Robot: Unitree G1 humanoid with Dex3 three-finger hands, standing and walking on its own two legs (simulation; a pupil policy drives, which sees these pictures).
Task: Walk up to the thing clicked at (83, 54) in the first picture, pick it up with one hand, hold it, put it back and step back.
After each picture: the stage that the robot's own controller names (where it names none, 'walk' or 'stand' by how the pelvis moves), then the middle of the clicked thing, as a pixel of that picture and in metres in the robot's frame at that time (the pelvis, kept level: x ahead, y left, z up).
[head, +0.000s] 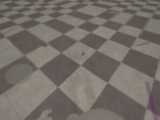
stand; (83, 53) +1.33 +0.19 -0.72
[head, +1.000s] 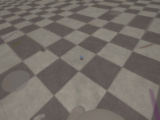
walk; (81, 58) +1.19 +0.29 -0.71
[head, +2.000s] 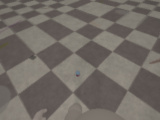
walk; (77, 74) +0.71 +0.24 -0.71
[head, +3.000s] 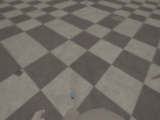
walk; (72, 96) +0.38 +0.19 -0.70
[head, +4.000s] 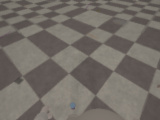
stand; (73, 106) +0.28 +0.20 -0.72
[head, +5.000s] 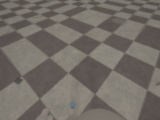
stand; (72, 105) +0.29 +0.20 -0.73
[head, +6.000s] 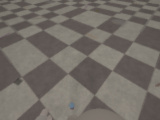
stand; (72, 106) +0.28 +0.21 -0.73
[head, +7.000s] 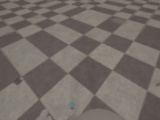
stand; (72, 106) +0.28 +0.21 -0.73
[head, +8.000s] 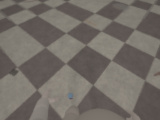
go down; (70, 96) +0.29 +0.21 -0.70
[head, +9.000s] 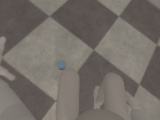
go down; (61, 65) +0.36 +0.23 -0.29
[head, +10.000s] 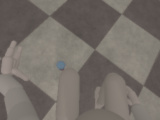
close in; (61, 66) +0.35 +0.24 -0.28
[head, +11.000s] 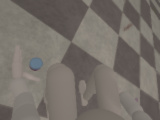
close in; (35, 65) +0.34 +0.26 -0.21
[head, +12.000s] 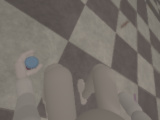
close; (32, 64) +0.34 +0.27 -0.21
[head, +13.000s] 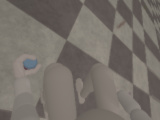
lift; (30, 64) +0.34 +0.27 -0.22
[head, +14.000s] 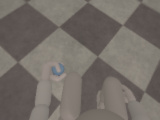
lift; (58, 72) +0.29 +0.24 -0.06
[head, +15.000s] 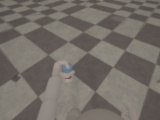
lift; (67, 72) +0.33 +0.17 +0.05
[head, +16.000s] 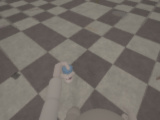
hold; (68, 73) +0.33 +0.17 +0.01
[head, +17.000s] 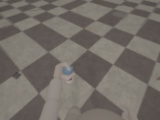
hold; (68, 74) +0.32 +0.17 +0.01
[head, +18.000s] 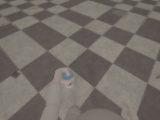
crouch; (68, 79) +0.30 +0.17 -0.02
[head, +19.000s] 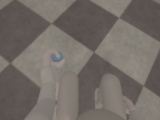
lower; (58, 60) +0.40 +0.23 -0.10
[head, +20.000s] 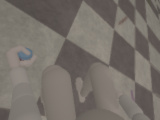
lower; (26, 57) +0.39 +0.28 -0.21
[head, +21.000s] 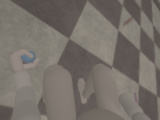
lower; (29, 60) +0.36 +0.29 -0.21
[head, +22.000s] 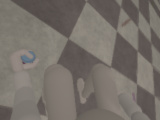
lower; (29, 60) +0.36 +0.29 -0.22
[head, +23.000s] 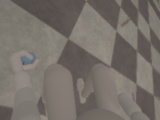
lower; (29, 61) +0.36 +0.29 -0.22
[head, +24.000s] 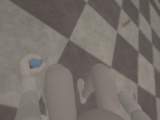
loosen; (35, 64) +0.34 +0.25 -0.22
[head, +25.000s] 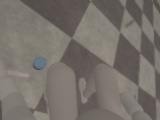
withdraw; (39, 64) +0.33 +0.24 -0.22
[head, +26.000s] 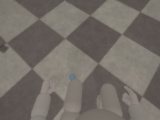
walk; (72, 77) +0.35 +0.19 -0.47
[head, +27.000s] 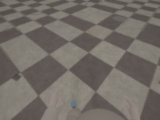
stand; (73, 104) +0.29 +0.17 -0.66
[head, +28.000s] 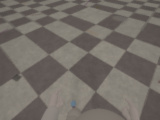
stand; (73, 104) +0.29 +0.18 -0.66
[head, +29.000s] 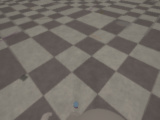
stand; (76, 105) +0.31 +0.17 -0.72
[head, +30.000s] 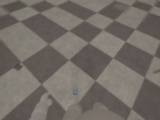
walk; (75, 92) +0.35 +0.14 -0.70
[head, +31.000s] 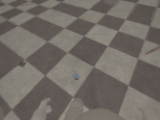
walk; (76, 77) +0.57 +0.21 -0.69
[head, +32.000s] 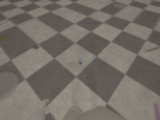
stand; (80, 62) +0.91 +0.19 -0.70
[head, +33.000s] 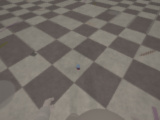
stand; (78, 67) +0.89 +0.22 -0.71
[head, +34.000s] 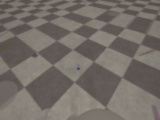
stand; (78, 67) +0.92 +0.23 -0.72
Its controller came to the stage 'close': yes
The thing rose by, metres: 0.72
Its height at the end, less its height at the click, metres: +0.00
